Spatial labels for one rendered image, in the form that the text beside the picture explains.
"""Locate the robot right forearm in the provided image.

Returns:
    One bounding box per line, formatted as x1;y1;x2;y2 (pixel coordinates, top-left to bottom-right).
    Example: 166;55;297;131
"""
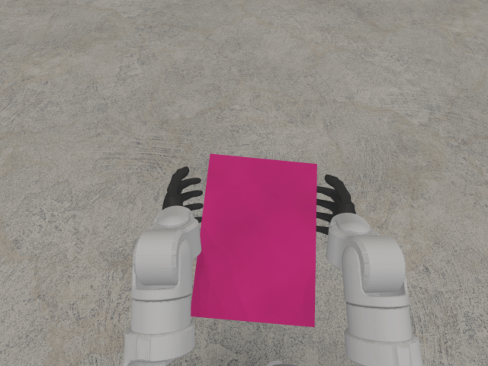
326;213;423;366

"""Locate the carton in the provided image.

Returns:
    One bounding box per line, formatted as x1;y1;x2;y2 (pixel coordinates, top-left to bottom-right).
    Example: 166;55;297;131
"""
191;154;317;327

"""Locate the left robot hand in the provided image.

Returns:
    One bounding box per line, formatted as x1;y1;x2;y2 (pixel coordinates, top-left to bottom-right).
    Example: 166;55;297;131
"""
162;166;203;223

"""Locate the robot left forearm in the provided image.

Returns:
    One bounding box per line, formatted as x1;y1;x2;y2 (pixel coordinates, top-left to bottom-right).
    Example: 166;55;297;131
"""
122;206;201;366

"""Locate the right robot hand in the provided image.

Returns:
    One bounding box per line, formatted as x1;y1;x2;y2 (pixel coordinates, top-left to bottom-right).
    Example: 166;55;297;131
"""
316;175;356;235

